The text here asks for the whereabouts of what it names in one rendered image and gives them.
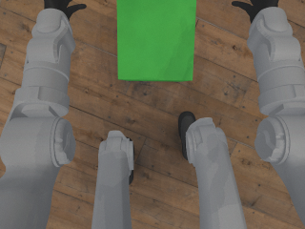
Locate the robot right thigh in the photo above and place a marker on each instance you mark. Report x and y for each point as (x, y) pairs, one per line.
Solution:
(219, 200)

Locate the left robot foot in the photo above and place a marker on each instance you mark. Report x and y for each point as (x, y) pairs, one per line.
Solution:
(131, 176)

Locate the right robot hand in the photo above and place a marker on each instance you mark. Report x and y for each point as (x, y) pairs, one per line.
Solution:
(257, 6)

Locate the left robot hand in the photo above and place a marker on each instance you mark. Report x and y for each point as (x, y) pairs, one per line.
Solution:
(63, 6)

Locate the robot left upper arm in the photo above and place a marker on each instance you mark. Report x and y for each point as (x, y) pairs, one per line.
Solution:
(33, 150)

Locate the carton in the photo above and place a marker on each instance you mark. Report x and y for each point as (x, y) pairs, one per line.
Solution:
(155, 40)

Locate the left robot forearm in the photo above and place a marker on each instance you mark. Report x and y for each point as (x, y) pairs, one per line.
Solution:
(46, 74)

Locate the robot right upper arm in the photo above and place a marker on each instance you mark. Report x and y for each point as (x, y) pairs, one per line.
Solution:
(280, 140)

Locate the right robot forearm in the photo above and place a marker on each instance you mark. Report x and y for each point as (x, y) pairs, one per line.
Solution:
(278, 64)

